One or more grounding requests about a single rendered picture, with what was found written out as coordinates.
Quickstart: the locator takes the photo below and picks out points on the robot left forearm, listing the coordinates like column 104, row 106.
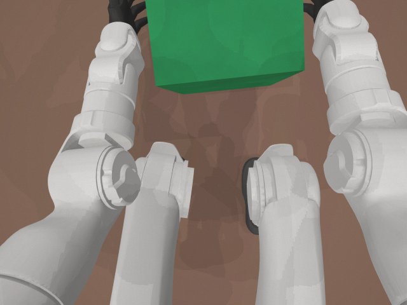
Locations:
column 111, row 91

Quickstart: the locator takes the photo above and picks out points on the robot left thigh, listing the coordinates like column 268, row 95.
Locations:
column 145, row 266

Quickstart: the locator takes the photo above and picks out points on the right robot upper arm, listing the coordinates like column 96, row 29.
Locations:
column 369, row 166

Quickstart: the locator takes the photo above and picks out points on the robot right forearm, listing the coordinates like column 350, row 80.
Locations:
column 352, row 71

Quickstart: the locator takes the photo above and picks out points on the left robot hand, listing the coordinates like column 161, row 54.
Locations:
column 121, row 11

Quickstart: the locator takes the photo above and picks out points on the carton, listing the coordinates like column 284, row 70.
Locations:
column 213, row 45

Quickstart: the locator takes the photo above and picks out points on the right robot shin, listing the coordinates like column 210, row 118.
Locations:
column 312, row 183

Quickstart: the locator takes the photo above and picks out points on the right robot hand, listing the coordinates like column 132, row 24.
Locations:
column 313, row 9

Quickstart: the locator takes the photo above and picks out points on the left robot upper arm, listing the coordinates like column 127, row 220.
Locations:
column 50, row 261

